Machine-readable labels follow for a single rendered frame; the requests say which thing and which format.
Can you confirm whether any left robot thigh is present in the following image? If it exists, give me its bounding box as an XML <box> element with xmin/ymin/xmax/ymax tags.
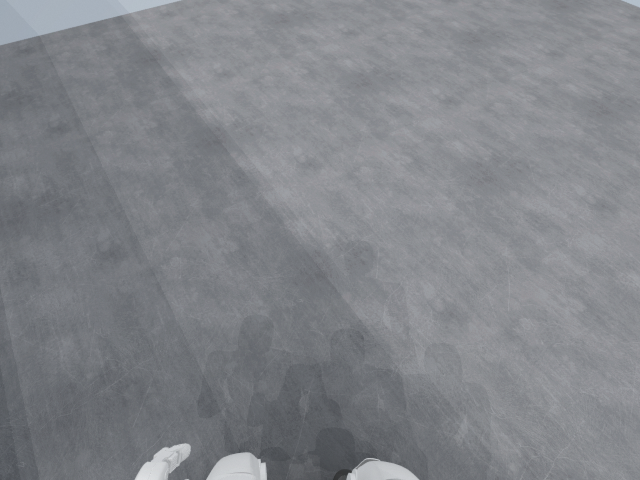
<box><xmin>206</xmin><ymin>452</ymin><xmax>267</xmax><ymax>480</ymax></box>

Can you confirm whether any robot left hand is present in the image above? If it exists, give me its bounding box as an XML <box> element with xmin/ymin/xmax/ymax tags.
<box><xmin>135</xmin><ymin>444</ymin><xmax>191</xmax><ymax>480</ymax></box>

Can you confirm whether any right robot shin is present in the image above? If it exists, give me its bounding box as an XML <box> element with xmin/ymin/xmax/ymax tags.
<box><xmin>355</xmin><ymin>458</ymin><xmax>380</xmax><ymax>469</ymax></box>

